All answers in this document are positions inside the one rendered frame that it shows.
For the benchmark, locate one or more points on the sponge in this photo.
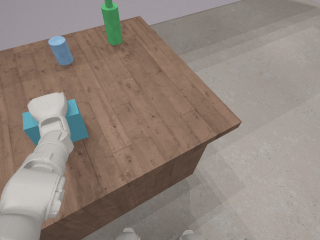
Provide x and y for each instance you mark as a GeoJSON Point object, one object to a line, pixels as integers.
{"type": "Point", "coordinates": [74, 119]}

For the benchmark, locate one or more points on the robot right shin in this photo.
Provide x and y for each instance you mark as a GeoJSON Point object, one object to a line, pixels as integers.
{"type": "Point", "coordinates": [187, 232]}

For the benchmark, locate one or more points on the robot left shin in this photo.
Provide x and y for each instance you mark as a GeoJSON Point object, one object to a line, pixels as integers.
{"type": "Point", "coordinates": [128, 229]}

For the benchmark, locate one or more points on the left robot forearm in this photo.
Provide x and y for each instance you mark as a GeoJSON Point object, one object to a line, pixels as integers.
{"type": "Point", "coordinates": [51, 153]}

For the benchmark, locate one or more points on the table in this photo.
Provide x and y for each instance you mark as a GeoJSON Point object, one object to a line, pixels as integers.
{"type": "Point", "coordinates": [148, 116]}

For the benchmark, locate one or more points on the robot shin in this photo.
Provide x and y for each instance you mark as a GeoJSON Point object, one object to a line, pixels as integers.
{"type": "Point", "coordinates": [187, 232]}
{"type": "Point", "coordinates": [128, 229]}

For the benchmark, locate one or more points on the robot left hand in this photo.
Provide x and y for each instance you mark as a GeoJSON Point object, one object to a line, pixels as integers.
{"type": "Point", "coordinates": [50, 104]}

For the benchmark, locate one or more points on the robot left upper arm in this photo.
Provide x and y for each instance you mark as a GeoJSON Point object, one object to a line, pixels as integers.
{"type": "Point", "coordinates": [33, 197]}

